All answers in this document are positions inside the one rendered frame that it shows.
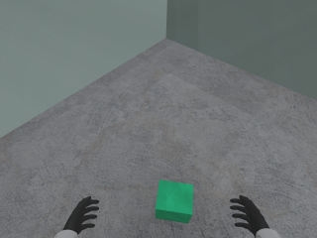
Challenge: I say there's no right robot forearm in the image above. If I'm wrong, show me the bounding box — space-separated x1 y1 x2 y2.
256 228 281 238

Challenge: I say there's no left robot hand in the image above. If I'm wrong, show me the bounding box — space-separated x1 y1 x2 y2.
62 196 99 235

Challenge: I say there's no right robot hand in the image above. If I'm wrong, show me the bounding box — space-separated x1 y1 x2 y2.
230 195 269 238

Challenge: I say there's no carton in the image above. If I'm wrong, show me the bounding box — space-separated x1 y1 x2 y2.
156 179 194 223

